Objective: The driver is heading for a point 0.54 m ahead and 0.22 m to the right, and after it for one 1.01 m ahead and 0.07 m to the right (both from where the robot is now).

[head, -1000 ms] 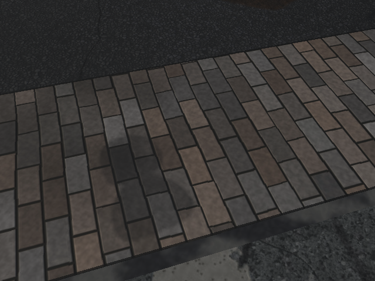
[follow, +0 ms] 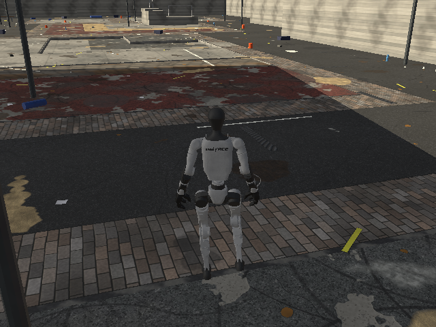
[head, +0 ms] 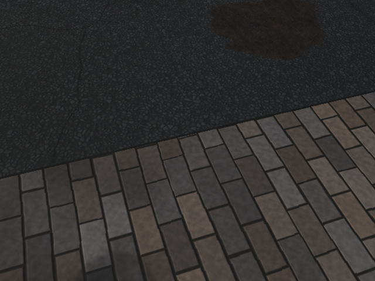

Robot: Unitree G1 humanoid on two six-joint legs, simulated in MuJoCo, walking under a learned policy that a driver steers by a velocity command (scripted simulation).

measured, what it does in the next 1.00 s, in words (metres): walks ahead, turning right: right foot, then left foot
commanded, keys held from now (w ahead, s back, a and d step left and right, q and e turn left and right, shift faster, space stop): w+e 0.60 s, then w+q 0.40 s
